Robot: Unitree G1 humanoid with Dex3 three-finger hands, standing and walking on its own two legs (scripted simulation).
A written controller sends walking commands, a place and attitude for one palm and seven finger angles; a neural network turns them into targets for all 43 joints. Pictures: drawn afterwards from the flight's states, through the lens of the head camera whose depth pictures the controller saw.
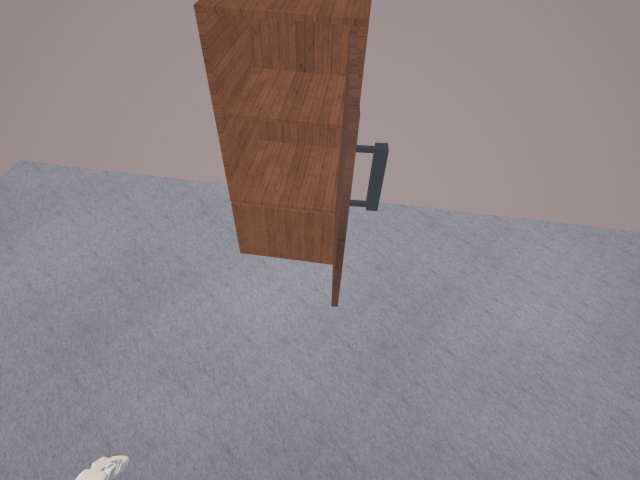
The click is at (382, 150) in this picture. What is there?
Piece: cupboard door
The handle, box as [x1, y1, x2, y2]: [350, 143, 388, 210]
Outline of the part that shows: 387,143 375,143 374,146 356,146 356,151 372,152 373,159 366,200 350,200 350,205 365,206 368,210 377,209 388,151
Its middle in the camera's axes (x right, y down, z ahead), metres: +0.09 -0.12 +0.80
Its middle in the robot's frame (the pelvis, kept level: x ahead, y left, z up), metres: +0.69 -0.06 -0.03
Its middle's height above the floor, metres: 0.74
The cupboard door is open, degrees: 95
